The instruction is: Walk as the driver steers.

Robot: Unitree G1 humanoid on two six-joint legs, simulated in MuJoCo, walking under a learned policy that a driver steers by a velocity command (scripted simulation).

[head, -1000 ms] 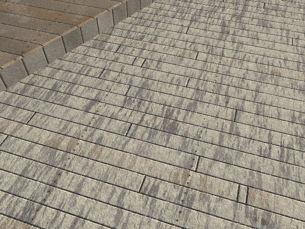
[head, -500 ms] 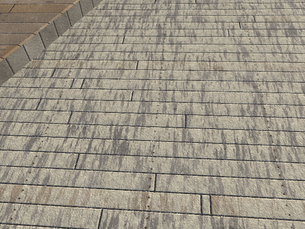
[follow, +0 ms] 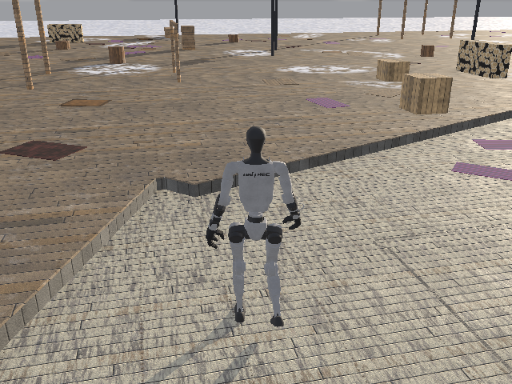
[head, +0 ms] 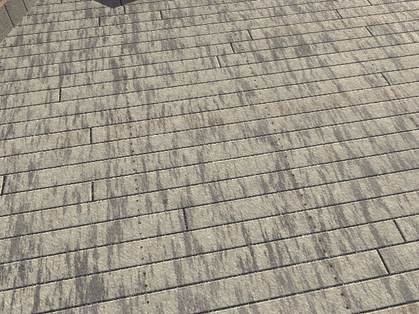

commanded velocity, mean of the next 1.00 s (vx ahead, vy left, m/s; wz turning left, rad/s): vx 0.50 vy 0.00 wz -0.16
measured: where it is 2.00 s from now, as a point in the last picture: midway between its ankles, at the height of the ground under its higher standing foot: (257, 159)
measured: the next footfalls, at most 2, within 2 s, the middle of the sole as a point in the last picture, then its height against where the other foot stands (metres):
right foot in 0.40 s outside the picture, level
left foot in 0.94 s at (222, 243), level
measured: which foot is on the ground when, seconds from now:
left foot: down 0.00-0.40, up 0.42-0.92, down 0.94-1.00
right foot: up 0.00-0.38, down 0.40-0.94, up 0.96-1.00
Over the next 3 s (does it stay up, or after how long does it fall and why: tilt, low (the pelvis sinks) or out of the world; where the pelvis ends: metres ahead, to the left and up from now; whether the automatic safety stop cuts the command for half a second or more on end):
stays up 1.36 -0.03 0.00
